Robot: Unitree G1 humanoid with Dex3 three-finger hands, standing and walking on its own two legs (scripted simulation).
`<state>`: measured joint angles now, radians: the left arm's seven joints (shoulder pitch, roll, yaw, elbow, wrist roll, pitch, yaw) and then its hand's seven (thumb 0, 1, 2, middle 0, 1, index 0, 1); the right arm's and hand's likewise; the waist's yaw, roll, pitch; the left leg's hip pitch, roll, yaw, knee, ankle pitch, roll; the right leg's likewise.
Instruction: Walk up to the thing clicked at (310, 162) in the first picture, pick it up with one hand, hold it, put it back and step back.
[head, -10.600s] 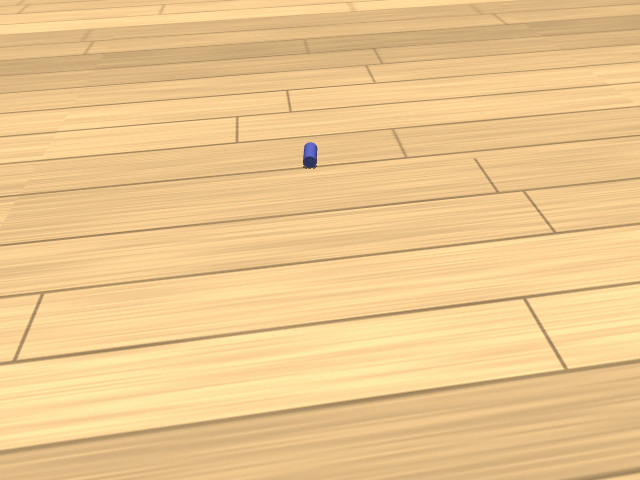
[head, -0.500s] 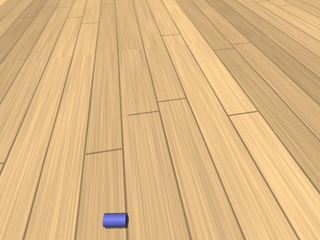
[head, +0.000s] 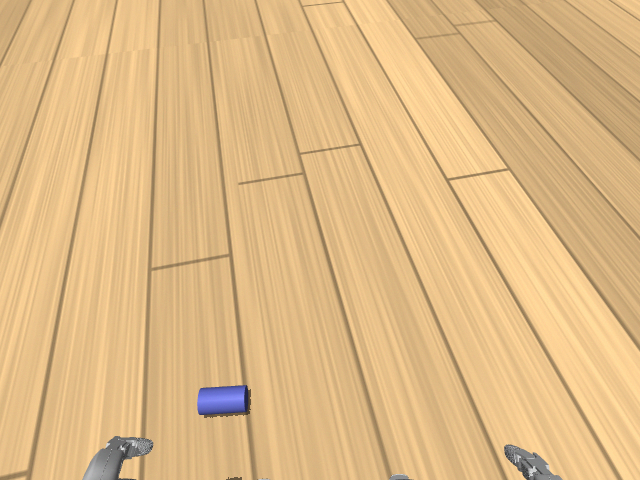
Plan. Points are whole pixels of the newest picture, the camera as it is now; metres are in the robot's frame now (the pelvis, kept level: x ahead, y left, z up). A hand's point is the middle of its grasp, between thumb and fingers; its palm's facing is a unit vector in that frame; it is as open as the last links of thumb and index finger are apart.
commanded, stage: rise first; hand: left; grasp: from above
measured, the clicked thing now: (223, 399) +0.40 +0.29 -0.70
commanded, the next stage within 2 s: none
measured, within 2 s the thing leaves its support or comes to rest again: neither
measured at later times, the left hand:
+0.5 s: hand out of the picture +0.13 +0.27 -0.22, palm faces -0.20 -0.84 -0.51, open 14.1 cm
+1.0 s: hand (167, 452) +0.23 +0.32 -0.41, palm faces -0.44 -0.42 -0.79, open 14.2 cm
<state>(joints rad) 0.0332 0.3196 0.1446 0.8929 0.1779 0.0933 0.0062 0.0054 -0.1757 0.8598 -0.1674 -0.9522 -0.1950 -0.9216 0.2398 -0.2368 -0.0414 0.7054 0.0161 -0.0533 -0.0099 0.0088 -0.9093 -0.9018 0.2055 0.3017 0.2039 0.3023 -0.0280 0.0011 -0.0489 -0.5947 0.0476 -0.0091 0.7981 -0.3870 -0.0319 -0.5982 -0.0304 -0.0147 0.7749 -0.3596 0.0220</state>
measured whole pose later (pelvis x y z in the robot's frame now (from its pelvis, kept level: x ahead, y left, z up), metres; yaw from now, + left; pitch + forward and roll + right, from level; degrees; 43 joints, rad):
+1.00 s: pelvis -0.07 +0.00 -0.27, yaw -1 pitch +34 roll -3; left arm -0.25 0.55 0.18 0.74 0.74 -0.15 0.09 0.00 -0.54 0.98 -0.09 -1.04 -0.09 -1.03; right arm 0.04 -0.29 -0.07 0.66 -0.01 -0.17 0.04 0.01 -0.92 -0.91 0.20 0.30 0.20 0.30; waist -0.02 0.00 -0.15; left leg -1.86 0.03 -0.09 1.97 -0.71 -0.04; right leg -1.85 -0.03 -0.01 1.92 -0.67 0.03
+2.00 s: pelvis -0.09 +0.02 -0.40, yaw -5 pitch +33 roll -9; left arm -0.75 0.79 0.19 1.29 1.31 -0.39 0.35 0.00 -0.50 0.97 -0.09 -1.02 -0.10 -1.00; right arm 0.10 -0.27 -0.01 0.76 -0.14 -0.01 0.14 0.00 -0.90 -0.90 0.21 0.30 0.20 0.30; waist -0.13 -0.03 -0.07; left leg -2.28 -0.02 -0.15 2.40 -0.70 -0.01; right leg -2.21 -0.02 -0.02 2.29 -0.66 0.06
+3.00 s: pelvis -0.08 +0.02 -0.42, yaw -6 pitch +33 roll -9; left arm -0.84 0.83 0.21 1.44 1.35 -0.36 0.43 0.00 -0.48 0.98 -0.18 -0.93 -0.15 -0.95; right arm 0.09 -0.26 0.02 0.79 -0.19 -0.02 0.16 0.00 -0.90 -0.90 0.20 0.30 0.20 0.30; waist -0.18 -0.03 -0.06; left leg -2.33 -0.02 -0.16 2.46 -0.71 -0.01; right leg -2.26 -0.01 -0.02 2.35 -0.67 0.07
